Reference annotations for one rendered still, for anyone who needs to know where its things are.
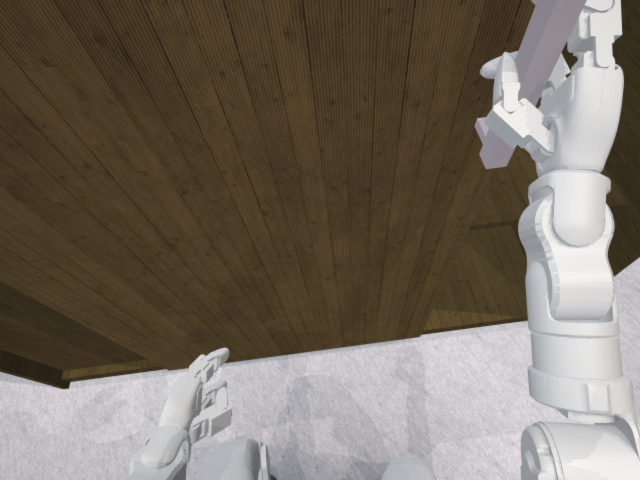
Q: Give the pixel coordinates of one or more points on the robot right upper arm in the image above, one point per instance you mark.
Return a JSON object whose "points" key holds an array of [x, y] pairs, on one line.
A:
{"points": [[570, 451]]}

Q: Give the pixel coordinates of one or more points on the left robot thigh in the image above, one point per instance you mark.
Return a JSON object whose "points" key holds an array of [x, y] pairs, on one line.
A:
{"points": [[241, 459]]}

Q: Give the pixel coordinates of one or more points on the wardrobe door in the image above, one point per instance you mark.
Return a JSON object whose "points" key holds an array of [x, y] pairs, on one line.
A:
{"points": [[269, 176], [35, 331]]}

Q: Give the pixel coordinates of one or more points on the left robot hand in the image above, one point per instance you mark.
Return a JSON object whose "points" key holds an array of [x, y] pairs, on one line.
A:
{"points": [[189, 406]]}

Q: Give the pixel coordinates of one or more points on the robot thigh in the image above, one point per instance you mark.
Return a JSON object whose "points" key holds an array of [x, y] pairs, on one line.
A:
{"points": [[409, 468], [241, 459]]}

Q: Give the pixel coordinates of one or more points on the handle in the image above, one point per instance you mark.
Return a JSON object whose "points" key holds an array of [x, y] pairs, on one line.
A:
{"points": [[549, 28]]}

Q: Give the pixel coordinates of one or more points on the left robot forearm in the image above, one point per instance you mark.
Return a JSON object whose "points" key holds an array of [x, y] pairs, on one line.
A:
{"points": [[164, 456]]}

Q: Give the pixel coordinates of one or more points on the right robot hand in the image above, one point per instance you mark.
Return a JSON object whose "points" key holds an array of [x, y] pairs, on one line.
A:
{"points": [[583, 109]]}

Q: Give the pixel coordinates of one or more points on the right robot thigh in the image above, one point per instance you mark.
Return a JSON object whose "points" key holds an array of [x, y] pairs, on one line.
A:
{"points": [[409, 468]]}

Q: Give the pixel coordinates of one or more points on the right robot forearm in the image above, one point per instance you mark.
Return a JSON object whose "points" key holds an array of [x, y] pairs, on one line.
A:
{"points": [[571, 302]]}

